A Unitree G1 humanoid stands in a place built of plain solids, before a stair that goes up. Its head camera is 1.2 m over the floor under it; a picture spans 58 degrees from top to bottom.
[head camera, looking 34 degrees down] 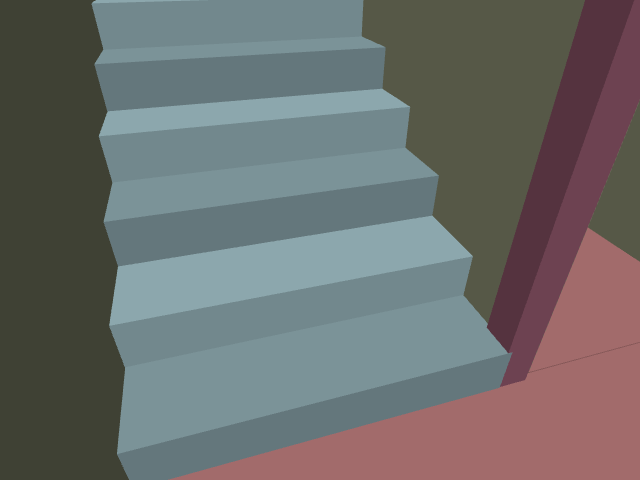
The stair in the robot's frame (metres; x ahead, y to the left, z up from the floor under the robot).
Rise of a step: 0.17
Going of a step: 0.28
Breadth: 1.14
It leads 16 degrees to the left of straight ahead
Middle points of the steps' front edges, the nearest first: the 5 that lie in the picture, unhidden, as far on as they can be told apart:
0.75 -0.05 0.17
1.01 0.03 0.34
1.28 0.11 0.51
1.55 0.19 0.68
1.81 0.27 0.85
